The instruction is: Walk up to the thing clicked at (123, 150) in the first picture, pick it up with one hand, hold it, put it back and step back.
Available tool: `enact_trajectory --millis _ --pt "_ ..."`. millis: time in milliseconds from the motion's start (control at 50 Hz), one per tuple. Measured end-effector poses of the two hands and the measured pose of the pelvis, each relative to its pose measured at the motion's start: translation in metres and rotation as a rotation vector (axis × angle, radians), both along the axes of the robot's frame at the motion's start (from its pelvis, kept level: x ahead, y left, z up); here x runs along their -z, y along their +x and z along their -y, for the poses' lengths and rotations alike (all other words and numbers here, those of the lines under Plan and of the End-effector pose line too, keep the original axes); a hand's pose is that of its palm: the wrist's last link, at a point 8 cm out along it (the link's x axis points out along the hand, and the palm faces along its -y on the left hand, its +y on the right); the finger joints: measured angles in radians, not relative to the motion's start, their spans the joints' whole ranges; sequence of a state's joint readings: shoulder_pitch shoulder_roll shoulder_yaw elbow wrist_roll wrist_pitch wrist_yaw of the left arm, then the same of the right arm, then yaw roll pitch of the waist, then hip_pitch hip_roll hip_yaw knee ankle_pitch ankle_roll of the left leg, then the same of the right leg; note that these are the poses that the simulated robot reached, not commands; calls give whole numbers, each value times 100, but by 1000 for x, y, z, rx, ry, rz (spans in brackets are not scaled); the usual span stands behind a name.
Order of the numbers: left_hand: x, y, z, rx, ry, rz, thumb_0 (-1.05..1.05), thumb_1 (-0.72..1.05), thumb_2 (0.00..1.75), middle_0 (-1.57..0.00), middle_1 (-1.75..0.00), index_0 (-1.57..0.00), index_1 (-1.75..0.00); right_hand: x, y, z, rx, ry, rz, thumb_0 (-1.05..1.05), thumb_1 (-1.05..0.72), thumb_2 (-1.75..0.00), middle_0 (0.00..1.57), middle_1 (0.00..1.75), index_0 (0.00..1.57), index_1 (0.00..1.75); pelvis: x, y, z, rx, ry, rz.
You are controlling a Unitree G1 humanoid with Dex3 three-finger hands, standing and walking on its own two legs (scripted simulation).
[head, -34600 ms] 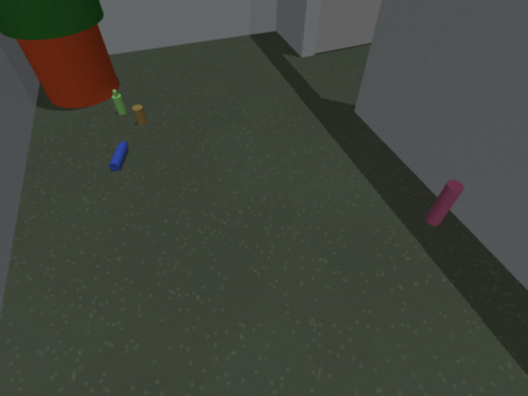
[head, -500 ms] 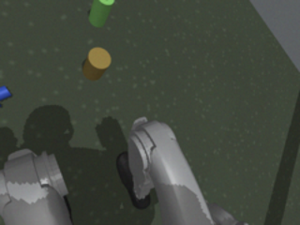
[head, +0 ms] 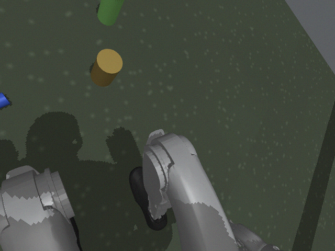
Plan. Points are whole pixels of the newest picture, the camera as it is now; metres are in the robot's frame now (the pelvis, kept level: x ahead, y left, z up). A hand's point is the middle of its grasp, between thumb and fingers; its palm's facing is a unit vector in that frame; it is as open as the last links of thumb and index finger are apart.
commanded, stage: open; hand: left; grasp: from above
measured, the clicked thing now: out of the picture +0.43 +0.32 -0.27
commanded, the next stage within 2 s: withdraw in 0.08 s
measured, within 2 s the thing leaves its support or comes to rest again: neither
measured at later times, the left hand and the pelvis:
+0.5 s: hand out of the picture +0.43 +0.35 -0.19, palm faces -0.30 -0.15 -0.94, open 13.7 cm; pelvis +0.00 +0.00 +0.01, yaw +1 degrees
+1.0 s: hand out of the picture +0.40 +0.34 -0.11, palm faces -0.46 -0.13 -0.88, open 14.0 cm; pelvis -0.01 -0.01 +0.04, yaw +7 degrees
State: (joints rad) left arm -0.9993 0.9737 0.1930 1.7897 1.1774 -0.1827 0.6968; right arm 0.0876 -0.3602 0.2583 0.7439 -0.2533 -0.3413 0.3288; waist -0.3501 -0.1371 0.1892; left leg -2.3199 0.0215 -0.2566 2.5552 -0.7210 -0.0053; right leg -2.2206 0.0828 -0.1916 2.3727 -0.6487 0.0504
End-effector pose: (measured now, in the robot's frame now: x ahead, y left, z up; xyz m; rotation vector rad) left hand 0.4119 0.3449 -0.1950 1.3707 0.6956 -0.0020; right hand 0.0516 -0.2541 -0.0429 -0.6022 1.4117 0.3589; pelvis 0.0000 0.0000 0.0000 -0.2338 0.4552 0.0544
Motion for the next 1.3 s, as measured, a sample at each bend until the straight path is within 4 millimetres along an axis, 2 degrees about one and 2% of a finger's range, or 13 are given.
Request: enact_trajectory --millis 280,380,440,500,640,720,800,860,940,1060,1180,1240,1300 --pt "-1 2 2 10 -1 8 0 -40 98 -16 -99 -16 -99 -3 4 0 -7 -1 4 0 -89 -90 21 30 20 30 -1 1 0 -2 -3 -3" --pt "-11 6 -3 21 11 41 0 -43 97 -14 -97 -14 -97 0 6 2 2 5 4 0 -90 -90 20 30 20 30 -3 1 1 -4 1 -10" --pt "-30 12 -8 52 24 89 0 -44 96 -14 -96 -14 -96 4 10 3 20 11 14 0 -90 -90 21 30 20 30 -4 2 1 -8 4 -23" --pt "-59 15 -11 104 45 125 0 -44 96 -14 -95 -14 -95 8 21 3 58 18 42 1 -90 -90 21 30 20 30 -9 4 1 -14 6 -50" --pt "-126 -5 -22 144 105 48 0 -45 97 -13 -95 -12 -96 17 60 -4 130 75 146 1 -90 -90 20 30 20 30 -27 5 -1 -45 36 -99" --pt "-152 -15 -15 151 80 14 0 -46 97 -13 -96 -12 -96 13 79 -8 128 100 195 1 -90 -90 20 30 20 30 -40 -1 2 -64 62 -100" --pt "-166 -15 -3 176 51 2 0 -47 99 -12 -98 -11 -98 5 87 -7 124 82 232 0 -90 -90 20 30 20 30 -49 -6 7 -74 81 -96" --pt "-167 -11 2 186 35 -5 0 -49 100 -11 -99 -10 -100 -1 85 -1 130 43 251 0 -90 -90 21 30 20 30 -51 -9 10 -76 88 -92" --pt "-156 -5 2 193 28 -23 0 -50 102 -10 -101 -9 -102 -4 72 11 145 -25 235 0 -90 -90 20 30 20 30 -48 -11 12 -75 89 -93" --pt "-122 -1 -5 201 21 -47 0 -50 102 -10 -101 -9 -102 1 37 22 171 -117 138 0 -90 -90 20 30 20 30 -34 -9 9 -67 77 -95" --pt "-92 -1 -7 214 14 -9 0 -49 100 -10 -101 -10 -101 10 6 16 211 -147 32 1 -90 -90 20 30 20 30 -23 -5 5 -64 63 -105" --pt "-96 0 -5 216 30 62 0 -46 98 -12 -99 -12 -98 14 3 10 242 -134 9 1 -90 -90 21 30 20 30 -22 -1 3 -67 65 -122" --pt "-115 0 -6 185 48 132 0 -37 96 -16 -90 -16 -90 16 11 5 265 -105 23 1 -89 -90 21 30 20 30 -28 3 3 -71 73 -143"
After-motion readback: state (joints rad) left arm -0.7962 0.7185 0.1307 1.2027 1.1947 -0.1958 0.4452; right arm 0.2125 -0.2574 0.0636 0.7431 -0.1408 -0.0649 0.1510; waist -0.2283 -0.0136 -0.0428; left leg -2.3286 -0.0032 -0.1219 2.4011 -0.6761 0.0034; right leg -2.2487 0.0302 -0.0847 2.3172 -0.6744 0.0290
